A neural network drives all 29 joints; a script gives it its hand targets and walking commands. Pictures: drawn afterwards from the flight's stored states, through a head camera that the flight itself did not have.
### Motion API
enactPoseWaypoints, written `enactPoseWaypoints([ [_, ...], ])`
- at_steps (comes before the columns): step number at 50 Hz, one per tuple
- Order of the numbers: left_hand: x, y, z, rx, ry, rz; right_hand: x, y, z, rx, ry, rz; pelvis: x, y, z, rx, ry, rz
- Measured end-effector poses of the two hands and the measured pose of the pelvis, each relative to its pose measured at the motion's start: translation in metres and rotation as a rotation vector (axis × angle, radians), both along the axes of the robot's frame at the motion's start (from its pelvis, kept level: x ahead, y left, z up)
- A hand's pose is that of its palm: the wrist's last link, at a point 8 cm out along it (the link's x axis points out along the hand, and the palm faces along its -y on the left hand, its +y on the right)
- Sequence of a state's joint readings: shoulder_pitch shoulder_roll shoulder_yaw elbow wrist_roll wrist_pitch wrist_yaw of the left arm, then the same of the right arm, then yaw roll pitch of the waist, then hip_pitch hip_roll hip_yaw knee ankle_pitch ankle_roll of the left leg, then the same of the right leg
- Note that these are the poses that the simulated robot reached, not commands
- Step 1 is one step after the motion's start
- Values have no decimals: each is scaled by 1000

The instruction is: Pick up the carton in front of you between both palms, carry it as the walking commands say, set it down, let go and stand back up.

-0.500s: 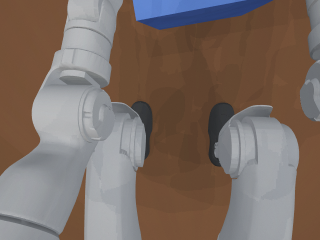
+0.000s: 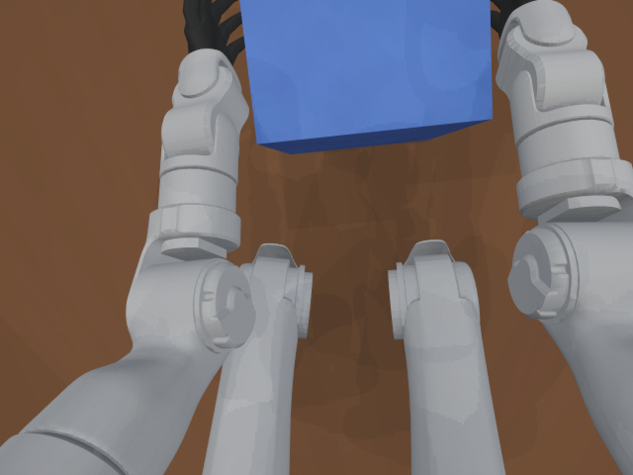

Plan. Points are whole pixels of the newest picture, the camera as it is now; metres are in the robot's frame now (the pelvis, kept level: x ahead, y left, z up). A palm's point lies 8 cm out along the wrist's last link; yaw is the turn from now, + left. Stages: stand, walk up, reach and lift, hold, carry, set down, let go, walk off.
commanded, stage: reach and lift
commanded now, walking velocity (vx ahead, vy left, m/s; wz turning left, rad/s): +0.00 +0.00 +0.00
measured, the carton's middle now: (356, 54) +0.54 -0.04 -0.17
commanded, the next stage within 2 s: none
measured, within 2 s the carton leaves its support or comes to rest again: neither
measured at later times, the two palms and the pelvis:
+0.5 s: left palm (124, 19) +0.49 +0.11 +0.06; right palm out of the picture +0.49 -0.19 +0.05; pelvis +0.00 -0.01 +0.11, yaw -2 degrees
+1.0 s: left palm out of the picture +0.45 +0.12 +0.22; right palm out of the picture +0.44 -0.18 +0.21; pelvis +0.05 +0.00 +0.24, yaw -4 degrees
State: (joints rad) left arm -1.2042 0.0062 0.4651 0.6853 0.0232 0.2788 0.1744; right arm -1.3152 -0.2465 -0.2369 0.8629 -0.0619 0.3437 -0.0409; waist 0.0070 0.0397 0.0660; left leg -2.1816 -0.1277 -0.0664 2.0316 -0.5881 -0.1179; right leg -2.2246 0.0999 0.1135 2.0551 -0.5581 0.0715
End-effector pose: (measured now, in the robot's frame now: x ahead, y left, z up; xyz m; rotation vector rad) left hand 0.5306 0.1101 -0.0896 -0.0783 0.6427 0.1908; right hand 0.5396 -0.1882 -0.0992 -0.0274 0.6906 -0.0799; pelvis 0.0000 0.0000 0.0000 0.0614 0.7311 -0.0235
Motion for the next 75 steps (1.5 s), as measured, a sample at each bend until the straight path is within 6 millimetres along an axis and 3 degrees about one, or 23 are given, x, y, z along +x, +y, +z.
enactPoseWaypoints([
  [4, -12, -3, 39, 8, 15, -13, -14, -3, 41, -3, 17, -12, -6, 0, 24, -2, 16, -5],
  [9, -24, -1, 76, 24, 32, -18, -26, -1, 77, -5, 33, -8, -12, -1, 51, -2, 30, -18],
  [23, -35, 0, 140, 20, 4, -33, -45, 1, 139, 4, 6, -41, -8, -6, 103, -4, 37, -26],
  [43, -66, 11, 267, 21, 21, -72, -90, 11, 263, 19, 23, -90, 31, 0, 206, -36, -141, -33],
  [62, -98, 16, 382, 18, 13, -89, -129, 17, 379, 21, 16, -115, 87, 5, 312, -67, -386, -37],
  [75, -121, 21, 458, 51, -9, -135, -159, 22, 453, 10, -5, -129, 107, 1, 358, -84, -632, -43],
])
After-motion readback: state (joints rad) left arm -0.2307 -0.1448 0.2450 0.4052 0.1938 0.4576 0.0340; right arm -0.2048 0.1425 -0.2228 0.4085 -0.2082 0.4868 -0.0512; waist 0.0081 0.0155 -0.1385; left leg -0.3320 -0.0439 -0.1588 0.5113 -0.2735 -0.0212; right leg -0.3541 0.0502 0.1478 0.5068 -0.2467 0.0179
